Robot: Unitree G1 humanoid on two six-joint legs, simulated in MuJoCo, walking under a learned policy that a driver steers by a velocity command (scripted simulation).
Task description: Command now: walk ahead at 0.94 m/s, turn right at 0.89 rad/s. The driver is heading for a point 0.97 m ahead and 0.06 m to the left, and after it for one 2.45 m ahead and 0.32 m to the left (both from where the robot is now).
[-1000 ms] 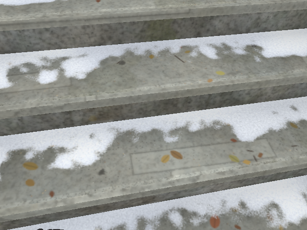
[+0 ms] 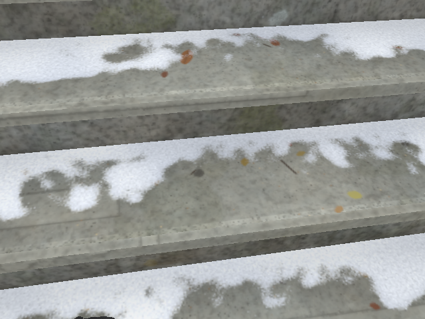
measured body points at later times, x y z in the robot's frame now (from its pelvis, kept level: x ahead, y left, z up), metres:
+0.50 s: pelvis +0.42 +0.00 +0.25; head +0.42 -0.03 +0.70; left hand +0.70 +0.15 +0.24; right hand +0.37 -0.27 +0.10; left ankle +0.37 +0.07 -0.46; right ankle +0.40 -0.12 -0.17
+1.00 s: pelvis +0.86 -0.04 +0.45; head +0.89 -0.04 +0.90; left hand +0.71 +0.18 +0.32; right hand +1.22 -0.13 +0.47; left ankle +1.00 +0.07 -0.07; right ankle +0.72 -0.17 -0.28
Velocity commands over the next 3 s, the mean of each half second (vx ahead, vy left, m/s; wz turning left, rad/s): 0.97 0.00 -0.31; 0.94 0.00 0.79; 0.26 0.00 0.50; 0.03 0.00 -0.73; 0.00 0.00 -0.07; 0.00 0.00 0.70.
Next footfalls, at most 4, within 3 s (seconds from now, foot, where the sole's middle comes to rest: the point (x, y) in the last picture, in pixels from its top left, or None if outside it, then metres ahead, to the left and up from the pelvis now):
0.34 left None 0.41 0.07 -0.49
0.66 right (289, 175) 0.75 -0.18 -0.33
1.04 left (204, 54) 1.06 0.06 -0.17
1.48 right None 1.30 -0.03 -0.01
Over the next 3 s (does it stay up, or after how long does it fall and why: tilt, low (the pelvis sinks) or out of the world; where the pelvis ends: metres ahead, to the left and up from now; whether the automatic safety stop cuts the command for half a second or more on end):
stays up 1.28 0.02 0.76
